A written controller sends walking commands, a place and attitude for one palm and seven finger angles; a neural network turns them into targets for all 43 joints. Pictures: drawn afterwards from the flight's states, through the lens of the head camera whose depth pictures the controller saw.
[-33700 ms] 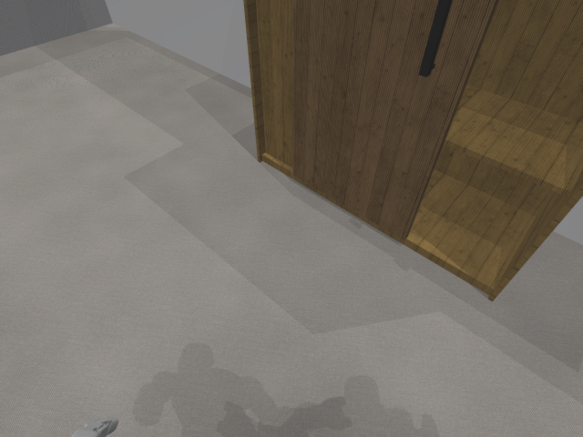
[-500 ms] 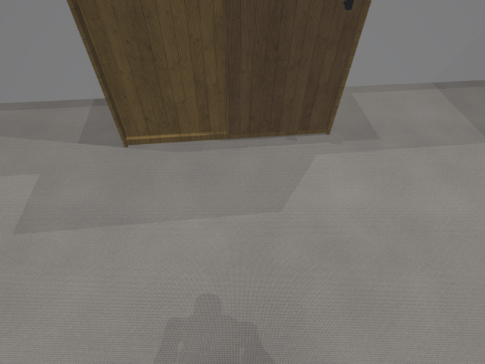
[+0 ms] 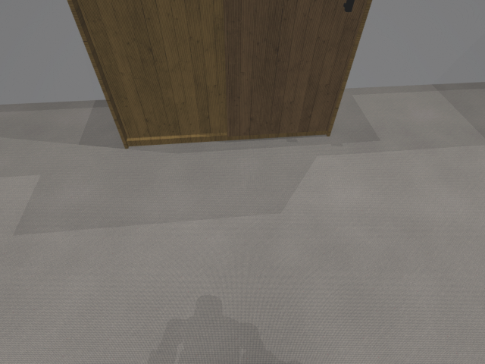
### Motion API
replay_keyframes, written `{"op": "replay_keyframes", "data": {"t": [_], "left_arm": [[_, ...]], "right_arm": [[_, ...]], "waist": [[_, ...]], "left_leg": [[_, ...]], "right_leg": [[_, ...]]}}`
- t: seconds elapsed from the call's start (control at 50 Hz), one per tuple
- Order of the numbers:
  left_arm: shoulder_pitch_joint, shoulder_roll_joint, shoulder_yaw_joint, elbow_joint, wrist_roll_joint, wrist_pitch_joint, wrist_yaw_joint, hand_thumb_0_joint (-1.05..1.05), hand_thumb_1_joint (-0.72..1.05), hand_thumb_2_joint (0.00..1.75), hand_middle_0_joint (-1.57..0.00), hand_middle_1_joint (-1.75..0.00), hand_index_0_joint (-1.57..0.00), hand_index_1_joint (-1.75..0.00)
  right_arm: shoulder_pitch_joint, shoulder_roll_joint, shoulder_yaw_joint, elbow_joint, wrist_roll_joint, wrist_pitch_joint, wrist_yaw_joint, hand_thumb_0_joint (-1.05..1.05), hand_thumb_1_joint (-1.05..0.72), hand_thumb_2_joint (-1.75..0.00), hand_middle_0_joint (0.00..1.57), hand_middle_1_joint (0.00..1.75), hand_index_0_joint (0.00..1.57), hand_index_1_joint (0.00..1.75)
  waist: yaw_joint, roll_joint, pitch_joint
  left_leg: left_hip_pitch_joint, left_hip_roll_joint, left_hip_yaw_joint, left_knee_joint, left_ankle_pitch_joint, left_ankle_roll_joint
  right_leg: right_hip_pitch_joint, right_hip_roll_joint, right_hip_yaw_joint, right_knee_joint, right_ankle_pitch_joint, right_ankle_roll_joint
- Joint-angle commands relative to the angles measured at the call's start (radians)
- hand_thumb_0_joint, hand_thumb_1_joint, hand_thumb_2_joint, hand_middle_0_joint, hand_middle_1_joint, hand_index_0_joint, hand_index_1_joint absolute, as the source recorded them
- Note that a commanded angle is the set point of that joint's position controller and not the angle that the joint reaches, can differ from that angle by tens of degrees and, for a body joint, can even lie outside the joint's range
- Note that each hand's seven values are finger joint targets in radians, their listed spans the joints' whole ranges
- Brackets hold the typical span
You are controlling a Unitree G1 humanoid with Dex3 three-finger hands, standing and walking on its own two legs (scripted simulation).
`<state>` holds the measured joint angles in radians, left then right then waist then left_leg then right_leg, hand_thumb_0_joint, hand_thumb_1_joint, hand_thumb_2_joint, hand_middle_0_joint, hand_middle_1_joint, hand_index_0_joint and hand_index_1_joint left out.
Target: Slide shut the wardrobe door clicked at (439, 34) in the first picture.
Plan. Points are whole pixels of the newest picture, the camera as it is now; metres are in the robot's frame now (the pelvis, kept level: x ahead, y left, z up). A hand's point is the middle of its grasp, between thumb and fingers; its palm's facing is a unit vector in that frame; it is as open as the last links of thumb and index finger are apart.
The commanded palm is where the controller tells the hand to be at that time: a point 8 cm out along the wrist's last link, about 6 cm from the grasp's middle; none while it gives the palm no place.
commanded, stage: look to check the result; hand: left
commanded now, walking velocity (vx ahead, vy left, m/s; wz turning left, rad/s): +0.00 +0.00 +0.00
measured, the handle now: out of the picture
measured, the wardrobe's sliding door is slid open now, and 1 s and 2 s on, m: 0.00 0.00 0.00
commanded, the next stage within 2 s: stand and wait in 0.46 s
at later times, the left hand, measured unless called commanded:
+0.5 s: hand out of the picture +0.06 +0.22 -0.16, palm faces -0.03 -0.96 -0.29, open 7.4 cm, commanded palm none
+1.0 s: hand out of the picture +0.08 +0.23 -0.16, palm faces -0.04 -0.95 -0.32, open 7.4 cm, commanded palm none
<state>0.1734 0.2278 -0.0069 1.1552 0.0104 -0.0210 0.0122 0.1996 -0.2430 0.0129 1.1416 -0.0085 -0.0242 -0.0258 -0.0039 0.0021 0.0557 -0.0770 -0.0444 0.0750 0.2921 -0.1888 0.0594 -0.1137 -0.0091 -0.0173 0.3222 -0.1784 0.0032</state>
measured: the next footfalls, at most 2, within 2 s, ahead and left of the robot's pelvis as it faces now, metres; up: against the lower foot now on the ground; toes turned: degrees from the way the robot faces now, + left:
none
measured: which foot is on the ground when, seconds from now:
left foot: down 0.00-1.00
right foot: down 0.00-1.00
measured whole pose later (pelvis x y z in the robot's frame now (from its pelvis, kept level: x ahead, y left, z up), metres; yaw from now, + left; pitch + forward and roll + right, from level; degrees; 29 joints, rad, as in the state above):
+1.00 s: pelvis +0.00 -0.01 +0.00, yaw +0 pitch -2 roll +0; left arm 0.10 0.32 -0.01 1.14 0.01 -0.03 0.00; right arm 0.12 -0.34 0.02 1.12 -0.01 -0.02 -0.01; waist -0.01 0.01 0.05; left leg -0.05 -0.03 0.07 0.24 -0.16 0.04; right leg -0.09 0.01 -0.02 0.27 -0.15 -0.01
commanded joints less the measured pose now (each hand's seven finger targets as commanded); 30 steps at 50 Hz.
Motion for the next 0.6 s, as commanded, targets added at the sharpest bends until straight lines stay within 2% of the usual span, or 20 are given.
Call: {"op": "replay_keyframes", "data": {"t": [0.0,0.12,0.24,0.3,0.34,0.4,0.46,0.5,0.56,0.58], "left_arm": [[0.004,0.163,0.03,-0.043,0.004,-0.012,0.012,0.0,0.9,0.9,-0.2,-0.3,-0.2,-0.3],[-0.014,0.183,0.034,-0.046,0.003,-0.014,0.01,0.0,0.9,0.9,-0.2,-0.3,-0.2,-0.3],[-0.034,0.207,0.034,-0.051,0.003,-0.016,0.008,0.0,0.9,0.9,-0.2,-0.3,-0.2,-0.3],[-0.045,0.221,0.036,-0.056,0.003,-0.019,0.008,0.0,0.9,0.9,-0.2,-0.3,-0.2,-0.3],[-0.05,0.224,0.036,-0.056,0.003,-0.018,0.007,0.0,0.9,0.9,-0.2,-0.3,-0.2,-0.3],[-0.06,0.237,0.038,-0.058,0.004,-0.018,0.007,0.0,0.9,0.9,-0.2,-0.3,-0.2,-0.3],[-0.067,0.247,0.038,-0.061,0.003,-0.02,0.005,0.0,0.9,0.9,-0.2,-0.3,-0.2,-0.3],[-0.074,0.254,0.039,-0.063,0.004,-0.021,0.006,0.0,0.9,0.9,-0.2,-0.3,-0.2,-0.3],[-0.085,0.262,0.038,-0.066,0.004,-0.02,0.003,0.0,0.9,0.9,-0.2,-0.3,-0.2,-0.3],[-0.08,0.268,0.04,-0.068,0.005,-0.022,0.004,0.0,0.9,0.9,-0.2,-0.3,-0.2,-0.3]], "right_arm": [[0.017,-0.16,-0.027,-0.039,-0.003,-0.017,-0.011,0.0,-0.9,-0.9,0.2,0.3,0.2,0.3],[-0.003,-0.182,-0.028,-0.042,-0.003,-0.02,-0.01,0.0,-0.9,-0.9,0.2,0.3,0.2,0.3],[-0.027,-0.204,-0.031,-0.046,-0.003,-0.019,-0.005,0.0,-0.9,-0.9,0.2,0.3,0.2,0.3],[-0.036,-0.215,-0.032,-0.051,-0.004,-0.02,-0.004,0.0,-0.9,-0.9,0.2,0.3,0.2,0.3],[-0.045,-0.223,-0.032,-0.051,-0.004,-0.02,-0.004,0.0,-0.9,-0.9,0.2,0.3,0.2,0.3],[-0.054,-0.232,-0.033,-0.057,-0.004,-0.019,-0.003,0.0,-0.9,-0.9,0.2,0.3,0.2,0.3],[-0.063,-0.245,-0.033,-0.06,-0.004,-0.021,-0.002,0.0,-0.9,-0.9,0.2,0.3,0.2,0.3],[-0.067,-0.251,-0.035,-0.062,-0.004,-0.02,-0.001,0.0,-0.9,-0.9,0.2,0.3,0.2,0.3],[-0.08,-0.263,-0.033,-0.065,-0.004,-0.02,0.001,0.0,-0.9,-0.9,0.2,0.3,0.2,0.3],[-0.082,-0.263,-0.034,-0.067,-0.003,-0.019,0.003,0.0,-0.9,-0.9,0.2,0.3,0.2,0.3]], "waist": [[0.0,-0.008,-0.028],[0.002,-0.006,-0.052],[0.001,-0.007,-0.047],[-0.001,-0.015,-0.068],[0.0,0.004,-0.062],[-0.001,-0.014,-0.058],[0.0,0.002,-0.068],[-0.002,-0.009,-0.079],[-0.001,-0.001,-0.051],[0.001,-0.009,-0.066]], "left_leg": [[-0.006,0.181,-0.165,-0.061,0.152,-0.022],[0.007,0.184,-0.166,-0.063,0.184,-0.024],[0.005,0.184,-0.166,-0.072,0.142,-0.025],[0.02,0.188,-0.164,-0.065,0.184,-0.026],[0.017,0.188,-0.165,-0.072,0.185,-0.029],[0.019,0.19,-0.166,-0.075,0.184,-0.028],[0.024,0.19,-0.165,-0.078,0.19,-0.03],[0.033,0.193,-0.165,-0.076,0.198,-0.031],[0.016,0.192,-0.167,-0.088,0.168,-0.032],[0.025,0.192,-0.166,-0.082,0.17,-0.031]], "right_leg": [[-0.015,-0.122,0.125,-0.045,0.115,-0.027],[0.001,-0.126,0.124,-0.043,0.139,-0.027],[-0.003,-0.128,0.132,-0.06,0.121,-0.028],[0.008,-0.132,0.129,-0.053,0.165,-0.029],[0.008,-0.13,0.129,-0.054,0.157,-0.028],[0.006,-0.131,0.129,-0.058,0.16,-0.028],[0.013,-0.132,0.134,-0.061,0.168,-0.029],[0.018,-0.133,0.131,-0.06,0.177,-0.029],[0.007,-0.131,0.136,-0.071,0.149,-0.028],[0.009,-0.133,0.137,-0.072,0.154,-0.029]]}}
